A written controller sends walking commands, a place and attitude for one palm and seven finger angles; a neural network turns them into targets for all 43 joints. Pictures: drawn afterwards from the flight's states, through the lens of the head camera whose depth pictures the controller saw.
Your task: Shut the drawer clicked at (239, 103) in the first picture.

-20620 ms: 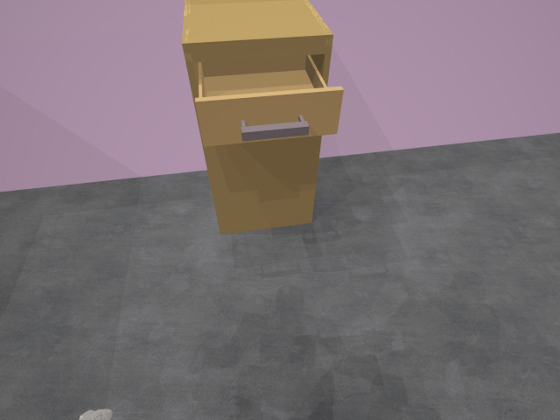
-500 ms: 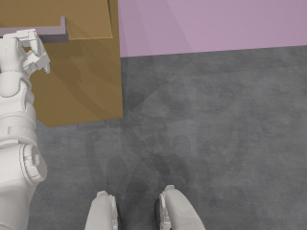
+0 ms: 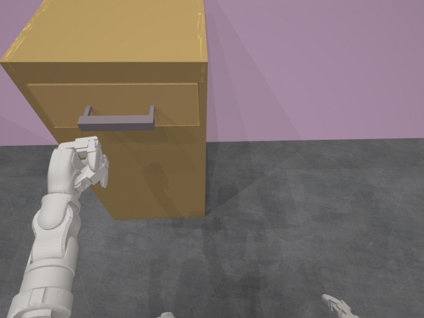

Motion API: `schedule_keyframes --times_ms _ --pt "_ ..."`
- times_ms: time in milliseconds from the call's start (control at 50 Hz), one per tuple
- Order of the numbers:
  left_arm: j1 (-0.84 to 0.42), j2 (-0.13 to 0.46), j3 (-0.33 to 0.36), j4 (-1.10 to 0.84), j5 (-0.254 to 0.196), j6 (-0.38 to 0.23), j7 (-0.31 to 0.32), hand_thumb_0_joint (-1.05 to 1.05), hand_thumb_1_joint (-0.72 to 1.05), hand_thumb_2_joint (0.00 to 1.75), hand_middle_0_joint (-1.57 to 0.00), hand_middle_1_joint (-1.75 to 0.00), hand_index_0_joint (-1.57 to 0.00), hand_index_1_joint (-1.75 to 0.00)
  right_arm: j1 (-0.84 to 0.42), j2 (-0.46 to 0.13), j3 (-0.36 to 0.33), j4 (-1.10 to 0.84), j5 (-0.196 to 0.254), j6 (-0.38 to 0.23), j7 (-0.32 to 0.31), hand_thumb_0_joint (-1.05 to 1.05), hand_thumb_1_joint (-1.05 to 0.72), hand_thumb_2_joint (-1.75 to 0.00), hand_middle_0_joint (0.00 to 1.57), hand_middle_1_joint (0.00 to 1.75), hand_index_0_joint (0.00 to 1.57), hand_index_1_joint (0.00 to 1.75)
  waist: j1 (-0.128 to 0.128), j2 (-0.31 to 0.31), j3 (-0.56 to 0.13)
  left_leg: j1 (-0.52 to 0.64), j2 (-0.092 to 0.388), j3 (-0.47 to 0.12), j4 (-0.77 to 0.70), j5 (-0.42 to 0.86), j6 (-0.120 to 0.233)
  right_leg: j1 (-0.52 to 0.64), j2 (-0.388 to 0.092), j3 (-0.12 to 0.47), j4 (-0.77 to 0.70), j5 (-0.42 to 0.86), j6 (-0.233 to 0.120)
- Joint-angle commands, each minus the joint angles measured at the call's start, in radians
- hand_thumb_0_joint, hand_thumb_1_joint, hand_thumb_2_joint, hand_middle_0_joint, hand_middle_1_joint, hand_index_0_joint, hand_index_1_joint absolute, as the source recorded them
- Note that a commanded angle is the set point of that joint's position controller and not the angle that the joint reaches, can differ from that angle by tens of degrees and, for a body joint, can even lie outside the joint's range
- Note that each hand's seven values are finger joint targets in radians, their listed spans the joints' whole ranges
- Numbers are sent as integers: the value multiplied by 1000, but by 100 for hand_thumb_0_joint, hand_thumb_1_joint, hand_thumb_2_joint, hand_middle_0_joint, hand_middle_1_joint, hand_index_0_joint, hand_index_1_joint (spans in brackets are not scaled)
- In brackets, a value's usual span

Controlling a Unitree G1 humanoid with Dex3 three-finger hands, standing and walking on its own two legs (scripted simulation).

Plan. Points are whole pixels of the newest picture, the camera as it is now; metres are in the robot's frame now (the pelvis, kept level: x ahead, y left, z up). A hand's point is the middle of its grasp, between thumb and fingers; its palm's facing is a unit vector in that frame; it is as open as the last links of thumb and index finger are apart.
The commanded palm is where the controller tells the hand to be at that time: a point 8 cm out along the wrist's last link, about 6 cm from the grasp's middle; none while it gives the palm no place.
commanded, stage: draw the hand back to the body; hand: left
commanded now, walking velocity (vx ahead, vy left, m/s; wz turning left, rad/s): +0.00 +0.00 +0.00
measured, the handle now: (119, 116) +0.57 +0.23 +0.00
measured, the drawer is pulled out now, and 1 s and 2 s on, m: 0.00 0.00 0.00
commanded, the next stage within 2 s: step back with the hand held close in 0.96 s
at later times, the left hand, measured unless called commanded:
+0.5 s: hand (49, 215) +0.25 +0.22 +0.15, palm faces +0.34 -0.89 -0.30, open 3.2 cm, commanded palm +0.20 +0.26 +0.17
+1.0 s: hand out of the picture +0.17 +0.22 +0.20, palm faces +0.43 -0.82 -0.39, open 3.2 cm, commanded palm +0.12 +0.26 +0.22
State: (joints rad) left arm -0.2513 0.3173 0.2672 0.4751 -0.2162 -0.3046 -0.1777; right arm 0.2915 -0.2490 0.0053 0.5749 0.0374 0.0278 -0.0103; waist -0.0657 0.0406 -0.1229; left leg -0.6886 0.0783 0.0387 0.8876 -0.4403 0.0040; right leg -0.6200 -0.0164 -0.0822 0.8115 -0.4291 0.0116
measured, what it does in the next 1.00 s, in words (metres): stands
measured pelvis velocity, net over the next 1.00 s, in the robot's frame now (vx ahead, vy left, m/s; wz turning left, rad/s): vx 0.00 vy -0.02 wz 0.01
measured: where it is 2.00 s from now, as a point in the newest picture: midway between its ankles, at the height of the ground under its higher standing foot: outside the picture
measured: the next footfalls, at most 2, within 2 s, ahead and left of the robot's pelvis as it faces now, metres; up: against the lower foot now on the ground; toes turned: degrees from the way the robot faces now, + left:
right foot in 1.98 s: -0.10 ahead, -0.10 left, +0.00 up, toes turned +5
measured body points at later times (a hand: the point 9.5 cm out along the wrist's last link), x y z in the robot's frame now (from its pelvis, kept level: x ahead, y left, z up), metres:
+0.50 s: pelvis +0.00 -0.02 +0.04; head -0.01 -0.04 +0.49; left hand +0.22 +0.26 +0.17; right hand +0.20 -0.23 -0.04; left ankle -0.01 +0.11 -0.70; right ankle -0.02 -0.13 -0.70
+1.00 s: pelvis +0.00 -0.02 +0.04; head -0.03 -0.05 +0.49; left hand +0.14 +0.26 +0.22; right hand +0.19 -0.24 -0.04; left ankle -0.01 +0.11 -0.70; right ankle -0.02 -0.13 -0.70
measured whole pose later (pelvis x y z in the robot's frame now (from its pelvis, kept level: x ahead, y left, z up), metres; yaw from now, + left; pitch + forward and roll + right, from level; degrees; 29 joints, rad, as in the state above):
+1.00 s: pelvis +0.00 -0.02 +0.04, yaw +1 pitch -5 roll -1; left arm 0.53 0.30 0.28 -0.41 -0.06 -0.12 0.11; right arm 0.21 -0.23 0.01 0.62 0.00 -0.12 -0.08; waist 0.07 0.09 0.02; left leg -0.09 0.06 0.06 0.44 -0.25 -0.02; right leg -0.04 -0.01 -0.08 0.39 -0.26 -0.01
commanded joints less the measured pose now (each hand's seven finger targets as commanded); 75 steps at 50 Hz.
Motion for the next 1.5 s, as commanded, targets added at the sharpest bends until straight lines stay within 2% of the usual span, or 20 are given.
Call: schedule_keyframes --times_ms 0,60,80,120,240,360,400,540,660,760,860,1000,1060,1080,1100,1140,1180,1280,1400,1480 --pt "-180 173 41 -276 -39 -22 -27 0 90 90 -140 -160 -140 -160 1 -141 -41 -123 12 -49 -14 0 -90 -90 20 30 20 30 8 34 -255 302 -47 -44 -146 461 14 172 49 5 -87 444 -23" --pt "-167 181 50 -349 -57 7 -36 0 90 90 -140 -160 -140 -160 -49 -137 -30 -149 17 -67 -25 0 -90 -90 20 30 20 30 23 49 -215 306 -59 -39 -181 375 18 206 44 10 -116 406 -27" --pt "-133 287 43 -429 77 44 80 0 90 90 -140 -160 -140 -160 -111 -123 -39 -165 13 -48 -42 0 -90 -90 20 30 20 30 71 25 -240 377 -66 -20 -233 369 19 264 19 53 -180 381 -42" --pt "-15 165 -25 -471 99 104 177 0 90 90 -140 -160 -140 -160 -136 -106 -26 -179 11 -47 -60 0 -90 -90 20 30 20 30 57 26 -165 404 -59 -11 -291 326 16 291 12 45 -231 347 -37" --pt "59 165 -28 -609 140 173 281 0 90 90 -140 -160 -140 -160 -190 -103 -6 -156 -2 -67 -83 0 -90 -90 20 30 20 30 68 -13 -82 520 -56 -11 -404 348 23 403 10 40 -342 369 -32" --pt "191 170 -4 -702 145 192 291 0 90 90 -140 -160 -140 -160 -224 -99 1 -132 -17 -97 -82 0 -90 -90 20 30 20 30 89 -24 9 590 -62 -1 -482 366 26 469 15 43 -442 373 -28" --pt "253 156 -1 -761 143 188 288 0 90 90 -140 -160 -140 -160 -230 -90 3 -133 -19 -105 -76 0 -90 -90 20 30 20 30 97 20 10 615 -63 2 -496 391 23 502 11 44 -449 397 -30" --pt "466 177 66 -949 142 170 289 0 90 90 -140 -160 -140 -160 -238 -80 -8 -138 -30 -137 -62 0 -90 -90 20 30 20 30 114 9 23 644 -62 5 -508 444 22 547 10 42 -472 447 -25" --pt "619 180 101 -1053 143 154 289 0 90 90 -140 -160 -140 -160 -242 -75 -18 -137 -34 -168 -59 0 -90 -90 20 30 20 30 121 -2 101 632 -60 13 -505 403 22 510 13 48 -512 396 -19" --pt "745 191 143 -1149 144 133 295 0 90 90 -140 -160 -140 -160 -237 -67 -25 -141 -32 -198 -63 0 -90 -90 20 30 20 30 132 -2 93 638 -57 10 -494 405 23 506 14 47 -501 402 -20" --pt "682 151 105 -1076 149 131 296 0 90 90 -140 -160 -140 -160 -221 -75 -29 -125 -28 -203 -73 0 -90 -90 20 30 20 30 111 -36 171 621 -54 10 -504 306 26 441 10 51 -534 266 -14" --pt "678 178 128 -1128 153 116 306 0 90 90 -140 -160 -140 -160 -226 -68 -25 -127 -37 -226 -77 0 -90 -90 20 30 20 30 130 17 96 637 -58 2 -503 346 25 500 3 51 -500 319 -22" --pt "690 175 131 -1119 155 124 306 0 90 90 -140 -160 -140 -160 -229 -67 -22 -127 -36 -230 -74 0 -90 -90 20 30 20 30 132 12 121 621 -55 -5 -506 358 19 500 10 45 -496 332 -24" --pt "580 281 247 -1200 154 82 309 0 90 90 -140 -160 -140 -160 -211 -89 -25 -152 -39 -199 -64 0 -90 -90 20 30 20 30 84 -42 229 522 -35 -1 -478 279 33 383 -47 143 -557 361 -19" --pt "676 219 206 -1104 162 75 303 0 90 90 -140 -160 -140 -160 -199 -70 -26 -130 -42 -179 -63 0 -90 -90 20 30 20 30 79 -80 202 529 -39 -9 -462 274 33 387 -65 128 -556 358 -21" --pt "748 167 158 -1110 167 69 296 0 90 90 -140 -160 -140 -160 -199 -80 -34 -147 -44 -153 -56 0 -90 -90 20 30 20 30 73 -47 156 531 -29 -5 -459 326 31 408 -69 116 -521 417 -20" --pt "794 169 166 -1125 167 58 298 0 90 90 -140 -160 -140 -160 -200 -84 -39 -158 -47 -138 -57 0 -90 -90 20 30 20 30 76 28 100 530 -19 -6 -482 402 29 448 -59 90 -470 473 -14" --pt "880 204 209 -1178 163 59 308 0 90 90 -140 -160 -140 -160 -199 -78 -53 -188 -44 -103 -59 0 -90 -90 20 30 20 30 82 -16 -19 533 4 -24 -472 594 29 509 -40 66 -385 588 -1" --pt "914 217 223 -1246 161 54 321 0 90 90 -140 -160 -140 -160 -193 -77 -60 -204 -40 -96 -67 0 -90 -90 20 30 20 30 83 41 -41 477 24 -39 -476 598 31 503 -26 61 -320 553 5" --pt "912 213 224 -1248 161 51 328 0 90 90 -140 -160 -140 -160 -192 -78 -62 -202 -39 -107 -72 0 -90 -90 20 30 20 30 78 38 2 374 34 -56 -501 444 36 502 -20 73 -303 475 5"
